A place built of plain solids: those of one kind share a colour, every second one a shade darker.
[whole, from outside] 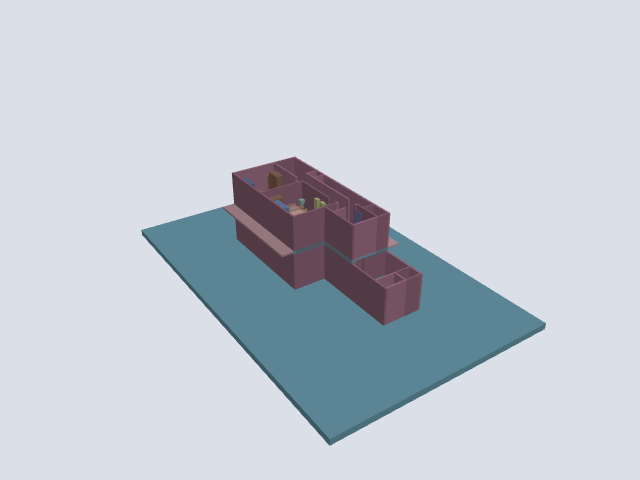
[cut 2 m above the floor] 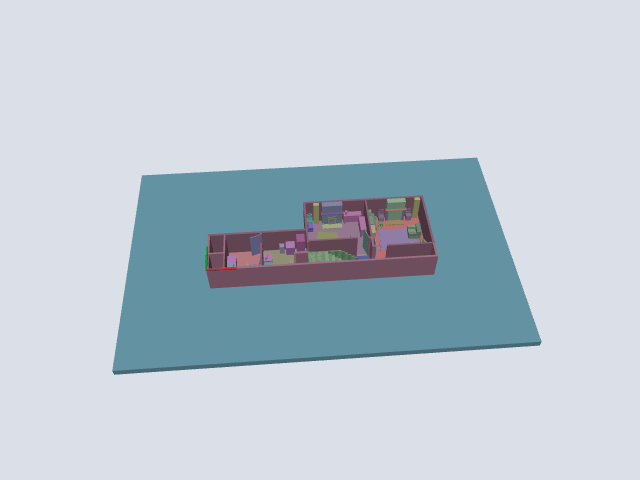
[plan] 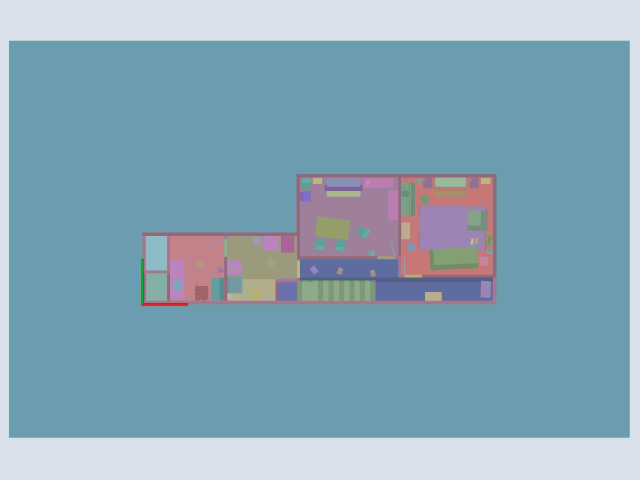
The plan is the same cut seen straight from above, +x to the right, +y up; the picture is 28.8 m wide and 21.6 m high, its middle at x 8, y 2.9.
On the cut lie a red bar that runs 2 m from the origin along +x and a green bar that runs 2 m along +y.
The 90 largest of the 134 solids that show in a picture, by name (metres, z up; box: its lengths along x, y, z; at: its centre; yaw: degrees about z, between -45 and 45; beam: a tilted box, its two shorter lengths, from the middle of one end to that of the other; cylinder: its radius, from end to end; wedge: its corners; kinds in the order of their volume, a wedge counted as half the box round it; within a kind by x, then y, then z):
{
 "under_1": {"box": [27.94, 17.87, 0.5], "at": [7.97, 2.94, -0.33]},
 "wall_1": {"box": [0.16, 1.24, 3.2], "at": [0.08, 0.78, 1.3]},
 "wall_2": {"box": [0.16, 1.55, 3.2], "at": [0.08, 2.31, 1.3]},
 "wall_3": {"box": [1.25, 0.13, 3.2], "at": [0.62, 1.47, 1.3]},
 "wall_4": {"box": [0.13, 1.24, 3.2], "at": [1.19, 0.78, 1.3]},
 "wall_5": {"box": [0.13, 1.55, 3.2], "at": [1.19, 2.31, 1.3]},
 "wall_6": {"box": [7.1, 0.16, 3.2], "at": [3.55, 3.16, 1.3]},
 "wall_7": {"box": [0.16, 0.84, 2.73], "at": [3.74, 0.58, 4.56]},
 "wall_8": {"box": [0.16, 1.95, 2.73], "at": [3.74, 2.1, 4.56]},
 "wall_9": {"box": [0.13, 1.99, 3.2], "at": [3.75, 1.16, 1.3]},
 "wall_10": {"box": [2.47, 0.13, 2.73], "at": [4.89, 1.06, 4.56]},
 "wall_11": {"box": [0.13, 0.84, 2.73], "at": [5.34, 0.58, 4.56]},
 "wall_12": {"box": [3.44, 0.16, 2.73], "at": [5.38, 3.16, 4.56]},
 "wall_13": {"box": [0.13, 0.84, 3.2], "at": [6.07, 0.58, 1.3]},
 "wall_14": {"box": [0.13, 1.06, 2.73], "at": [6.07, 2.55, 4.56]},
 "wall_15": {"box": [1.1, 0.13, 3.2], "at": [6.55, 1.06, 1.3]},
 "wall_16": {"box": [0.16, 2.47, 6.22], "at": [7.02, 4.47, 2.81]},
 "wall_17": {"box": [0.13, 0.91, 6.22], "at": [7.04, 2.62, 2.81]},
 "wall_18": {"box": [15.94, 0.16, 3.2], "at": [7.97, 0.08, 1.3]},
 "wall_19": {"box": [3.62, 0.13, 3.2], "at": [8.78, 2.1, 1.3]},
 "wall_20": {"box": [12.28, 0.16, 2.73], "at": [9.8, 0.08, 4.56]},
 "wall_21": {"box": [5.66, 0.13, 2.73], "at": [9.8, 1.06, 4.56]},
 "wall_22": {"box": [3.62, 0.13, 2.73], "at": [9.84, 2.1, 4.56]},
 "wall_23": {"box": [9.0, 0.16, 6.22], "at": [11.44, 5.79, 2.81]},
 "wall_24": {"box": [0.28, 0.13, 3.2], "at": [11.51, 2.1, 1.3]},
 "wall_25": {"box": [0.13, 0.84, 2.73], "at": [11.59, 0.58, 4.56]},
 "wall_26": {"box": [0.13, 0.7, 3.2], "at": [11.59, 1.69, 1.3]},
 "wall_27": {"box": [0.13, 3.54, 6.22], "at": [11.59, 3.94, 2.81]},
 "wall_28": {"box": [0.28, 0.13, 3.2], "at": [11.66, 1.27, 1.3]},
 "wall_29": {"box": [0.13, 0.84, 2.73], "at": [12.56, 0.58, 4.56]},
 "wall_30": {"box": [3.51, 0.13, 2.73], "at": [14.19, 2.1, 4.56]},
 "wall_31": {"box": [3.36, 0.13, 3.2], "at": [14.26, 1.27, 1.3]},
 "wall_32": {"box": [0.16, 1.05, 3.2], "at": [15.86, 0.69, 1.3]},
 "wall_33": {"box": [0.16, 1.88, 2.73], "at": [15.86, 1.1, 4.56]},
 "wall_34": {"box": [0.16, 4.37, 3.2], "at": [15.86, 3.52, 1.3]},
 "wall_35": {"box": [0.16, 3.54, 2.73], "at": [15.86, 3.94, 4.56]},
 "stair_1": {"box": [0.24, 0.84, 3.3], "at": [7.09, 0.58, 1.35]},
 "stair_2": {"box": [0.47, 0.84, 3.1], "at": [7.21, 0.58, 1.25]},
 "stair_3": {"box": [0.71, 0.84, 2.9], "at": [7.32, 0.58, 1.15]},
 "stair_4": {"box": [0.94, 0.84, 2.7], "at": [7.44, 0.58, 1.05]},
 "stair_5": {"box": [1.18, 0.84, 2.5], "at": [7.56, 0.58, 0.95]},
 "stair_6": {"box": [1.41, 0.84, 2.3], "at": [7.68, 0.58, 0.85]},
 "stair_7": {"box": [1.65, 0.84, 2.1], "at": [7.79, 0.58, 0.75]},
 "stair_8": {"box": [1.88, 0.84, 1.9], "at": [7.91, 0.58, 0.65]},
 "stair_9": {"box": [2.12, 0.84, 1.7], "at": [8.03, 0.58, 0.55]},
 "stair_10": {"box": [2.35, 0.84, 1.5], "at": [8.15, 0.58, 0.45]},
 "stair_11": {"box": [2.59, 0.84, 1.3], "at": [8.26, 0.58, 0.35]},
 "stair_12": {"box": [2.82, 0.84, 1.1], "at": [8.38, 0.58, 0.25]},
 "stair_13": {"box": [3.06, 0.84, 0.9], "at": [8.5, 0.58, 0.15]},
 "stair_14": {"box": [3.3, 0.84, 0.7], "at": [8.62, 0.58, 0.05]},
 "stair_15": {"box": [3.53, 0.84, 0.5], "at": [8.74, 0.58, -0.05]},
 "floor_front_1": {"box": [4.13, 4.37, 0.5], "at": [13.71, 3.52, -0.25]},
 "floor_back_1": {"box": [4.42, 3.54, 0.5], "at": [9.31, 3.94, -0.25]},
 "floor_hall_1": {"box": [4.42, 0.83, 0.5], "at": [9.31, 1.62, -0.25]},
 "floor_hall_2": {"box": [8.68, 0.21, 0.5], "at": [11.44, 1.1, -0.25]},
 "floor_hall_3": {"box": [5.28, 0.84, 0.5], "at": [13.14, 0.58, -0.25]},
 "floor_kitchen_1": {"box": [2.18, 0.97, 0.5], "at": [4.91, 0.65, -0.25]},
 "floor_kitchen_2": {"box": [3.15, 1.95, 0.5], "at": [5.39, 2.1, -0.25]},
 "floor_scullery_1": {"box": [2.44, 2.92, 0.5], "at": [2.47, 1.62, -0.25]},
 "upper_floor_next_1": {"box": [12.28, 1.0, 0.16], "at": [9.8, -0.5, 3.12]},
 "upper_floor_next_2": {"box": [9.0, 1.0, 0.16], "at": [11.44, 6.37, 3.12]},
 "wardrobe_1": {"box": [0.6, 1.28, 2.0], "at": [11.21, 4.85, 4.37]},
 "wardrobe_2": {"box": [1.26, 0.6, 2.0], "at": [14.92, 2.48, 4.37]},
 "fixture_breast_bedroom_1": {"box": [1.52, 0.41, 2.61], "at": [9.06, 5.51, 4.62]},
 "fixture_breast_bedroom_2": {"box": [1.38, 0.34, 2.61], "at": [13.88, 5.54, 4.62]},
 "fixture_breast_back_1": {"box": [1.52, 0.42, 2.95], "at": [9.06, 5.5, 1.42]},
 "fixture_breast_front_1": {"box": [1.38, 0.42, 2.95], "at": [13.88, 5.5, 1.42]},
 "child_bed_1": {"box": [2.06, 1.06, 0.4], "at": [10.51, 3.27, 3.75]},
 "sofa_1": {"box": [2.16, 0.93, 0.34], "at": [14.02, 2.06, 0.28], "yaw": 2.7},
 "sofa_2": {"box": [2.16, 0.23, 0.39], "at": [14.04, 1.7, 0.65], "yaw": 2.7},
 "flat_shelf_1": {"box": [0.39, 0.76, 1.46], "at": [11.86, 3.31, 0.73]},
 "flat_shelf_2": {"box": [0.76, 0.39, 1.46], "at": [13.1, 0.36, 0.73]},
 "sideboard_1": {"box": [1.35, 0.45, 0.71], "at": [10.62, 5.47, 0.51]},
 "sideboard_2": {"box": [0.45, 1.35, 0.71], "at": [11.29, 4.46, 0.51]},
 "floor_owc_1": {"box": [0.96, 1.55, 0.5], "at": [0.64, 2.31, -0.25]},
 "fridge_flat_1": {"box": [0.6, 0.73, 1.66], "at": [6.55, 2.7, 0.83]},
 "billy_1": {"box": [0.42, 0.28, 2.02], "at": [7.88, 5.56, 1.01]},
 "billy_2": {"box": [0.42, 0.28, 2.02], "at": [9.24, 2.32, 4.38]},
 "billy_3": {"box": [0.42, 0.28, 2.02], "at": [15.46, 5.56, 1.01]},
 "piano_upright_1": {"box": [0.36, 1.5, 1.22], "at": [11.84, 4.73, 0.61]},
 "floor_coals_1": {"box": [0.96, 1.24, 0.5], "at": [0.64, 0.78, -0.25]},
 "rug_1": {"box": [2.9, 2.0, 0.08], "at": [13.96, 3.44, -0.03], "yaw": -0.6},
 "range_flat_1": {"box": [0.65, 0.76, 0.94], "at": [4.15, 0.88, 0.47]},
 "floor_larder_1": {"box": [0.84, 0.84, 0.5], "at": [6.55, 0.58, -0.25]},
 "washer_1": {"box": [0.6, 0.62, 0.87], "at": [2.67, 0.52, 0.44]},
 "drying_rack_1": {"box": [0.57, 1.02, 0.53], "at": [3.39, 0.69, 0.27]},
 "counter_run_1": {"box": [0.65, 0.61, 0.78], "at": [5.79, 2.77, 0.49]},
 "wall_band_1": {"box": [3.44, 0.16, 0.31], "at": [5.38, 3.16, 3.04]},
 "wall_band_2": {"box": [0.16, 2.47, 0.31], "at": [7.02, 4.47, 3.04]},
 "armchair_club_1": {"box": [0.9, 0.92, 0.35], "at": [15.09, 3.77, 0.24], "yaw": -3.4}
}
